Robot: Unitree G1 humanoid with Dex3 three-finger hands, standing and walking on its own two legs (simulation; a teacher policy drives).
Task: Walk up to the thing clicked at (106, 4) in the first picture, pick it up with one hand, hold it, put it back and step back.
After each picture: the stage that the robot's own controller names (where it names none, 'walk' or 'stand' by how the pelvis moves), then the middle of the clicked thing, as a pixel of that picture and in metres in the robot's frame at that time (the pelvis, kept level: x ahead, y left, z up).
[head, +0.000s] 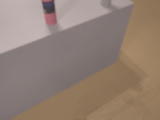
stand; out of the picture +1.06 -0.16 +0.02
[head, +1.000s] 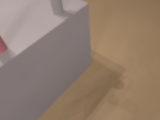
walk; out of the picture +0.93 +0.22 +0.05
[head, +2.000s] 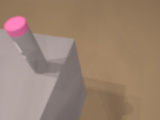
stand; (30, 49) +0.46 +0.24 +0.05
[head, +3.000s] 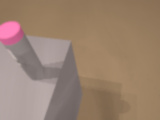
stand; (25, 55) +0.40 +0.25 +0.05
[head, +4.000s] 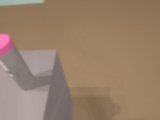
stand; (15, 66) +0.38 +0.29 +0.05
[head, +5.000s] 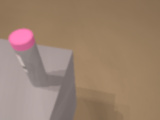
stand; (31, 62) +0.39 +0.23 +0.04
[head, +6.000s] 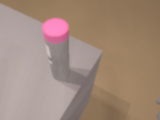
walk; (58, 54) +0.40 +0.13 +0.05
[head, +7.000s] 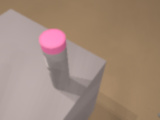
stand; (57, 64) +0.37 +0.14 +0.05
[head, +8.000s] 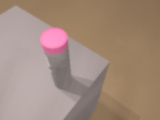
stand; (59, 64) +0.36 +0.13 +0.05
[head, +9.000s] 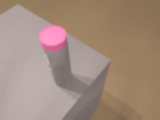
stand; (59, 61) +0.37 +0.13 +0.05
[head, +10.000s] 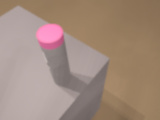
stand; (57, 60) +0.38 +0.13 +0.06
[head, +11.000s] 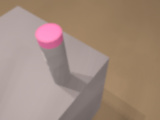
stand; (56, 59) +0.38 +0.13 +0.06
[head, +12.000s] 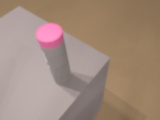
stand; (57, 59) +0.38 +0.13 +0.06
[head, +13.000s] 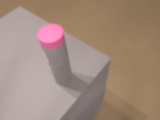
stand; (58, 60) +0.38 +0.13 +0.06
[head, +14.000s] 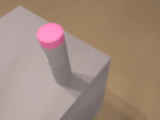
stand; (58, 59) +0.38 +0.13 +0.06
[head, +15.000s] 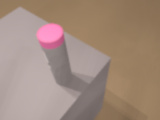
stand; (58, 59) +0.38 +0.13 +0.06
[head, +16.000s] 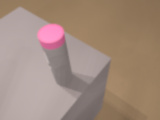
stand; (58, 60) +0.38 +0.13 +0.06
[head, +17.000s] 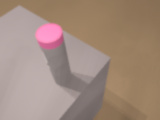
stand; (57, 59) +0.38 +0.13 +0.06
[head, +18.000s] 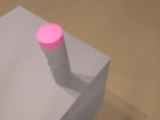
stand; (57, 60) +0.38 +0.13 +0.06
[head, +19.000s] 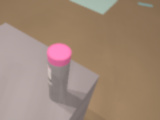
stand; (58, 76) +0.36 +0.11 +0.03
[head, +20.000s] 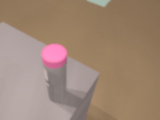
stand; (56, 77) +0.35 +0.11 +0.03
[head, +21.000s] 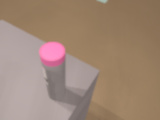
stand; (55, 75) +0.35 +0.11 +0.03
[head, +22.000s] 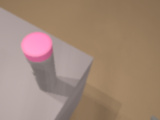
rise first; (43, 67) +0.34 +0.15 +0.03
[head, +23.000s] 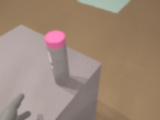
rise first; (59, 61) +0.44 +0.14 +0.03
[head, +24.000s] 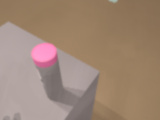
go down; (50, 76) +0.35 +0.14 +0.03
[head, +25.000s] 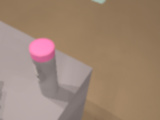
go down; (46, 72) +0.37 +0.13 +0.03
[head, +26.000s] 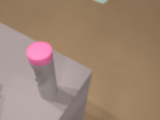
approach; (45, 75) +0.36 +0.14 +0.03
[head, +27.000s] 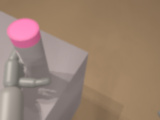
close; (34, 59) +0.38 +0.15 +0.08
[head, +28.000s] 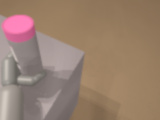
lift; (28, 58) +0.38 +0.16 +0.08
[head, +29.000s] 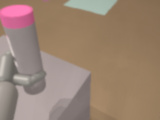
lift; (27, 55) +0.33 +0.16 +0.20
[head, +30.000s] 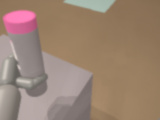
hold; (29, 59) +0.33 +0.16 +0.17
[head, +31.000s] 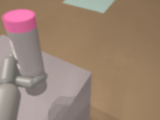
hold; (29, 58) +0.33 +0.16 +0.18
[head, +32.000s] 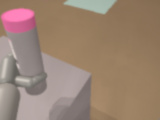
hold; (28, 57) +0.33 +0.16 +0.18
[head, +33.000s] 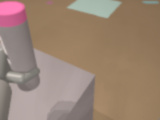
crouch; (20, 53) +0.32 +0.18 +0.21
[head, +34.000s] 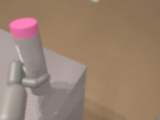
lower; (33, 61) +0.37 +0.15 +0.11
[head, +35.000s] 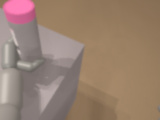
lower; (28, 43) +0.43 +0.16 +0.10
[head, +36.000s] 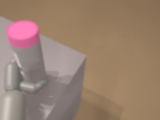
lower; (31, 64) +0.36 +0.15 +0.09
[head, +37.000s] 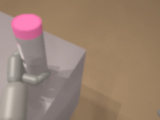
lower; (34, 57) +0.38 +0.15 +0.09
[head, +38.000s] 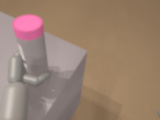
rest; (35, 57) +0.38 +0.15 +0.08
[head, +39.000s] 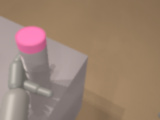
withdraw; (37, 67) +0.35 +0.14 +0.08
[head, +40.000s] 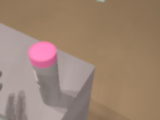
sink last; (47, 78) +0.33 +0.13 +0.06
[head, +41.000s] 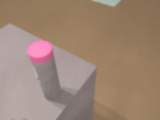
stand; (47, 74) +0.35 +0.15 +0.05
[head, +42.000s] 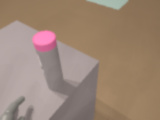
stand; (51, 64) +0.40 +0.15 +0.07
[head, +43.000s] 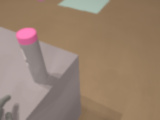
stand; (34, 58) +0.48 +0.19 +0.05
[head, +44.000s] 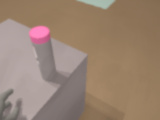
stand; (45, 56) +0.47 +0.16 +0.03
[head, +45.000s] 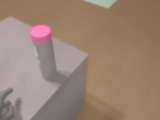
stand; (45, 56) +0.47 +0.16 +0.03
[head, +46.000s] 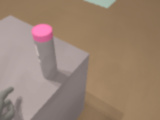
stand; (46, 55) +0.47 +0.16 +0.03
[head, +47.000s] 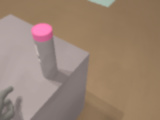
stand; (46, 54) +0.47 +0.16 +0.03
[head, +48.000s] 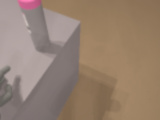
walk; (36, 25) +0.54 +0.16 +0.05
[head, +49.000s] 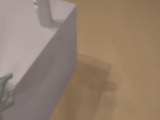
walk; (41, 2) +0.74 +0.16 +0.05
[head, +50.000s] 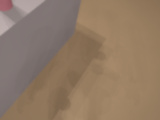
walk; out of the picture +1.02 +0.16 +0.05
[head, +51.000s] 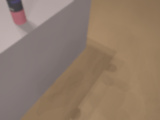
stand; out of the picture +1.08 +0.11 +0.05
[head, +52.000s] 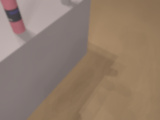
stand; out of the picture +1.07 +0.13 +0.02
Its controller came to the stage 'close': yes
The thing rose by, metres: 0.19
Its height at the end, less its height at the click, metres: +0.00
